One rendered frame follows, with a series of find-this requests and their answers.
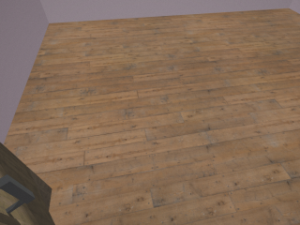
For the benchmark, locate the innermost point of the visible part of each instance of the cupboard door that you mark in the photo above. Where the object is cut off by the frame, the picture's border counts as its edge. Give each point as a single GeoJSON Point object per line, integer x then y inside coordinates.
{"type": "Point", "coordinates": [33, 213]}

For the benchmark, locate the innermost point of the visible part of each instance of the handle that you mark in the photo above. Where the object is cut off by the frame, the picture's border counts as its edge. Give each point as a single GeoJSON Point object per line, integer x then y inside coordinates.
{"type": "Point", "coordinates": [17, 190]}

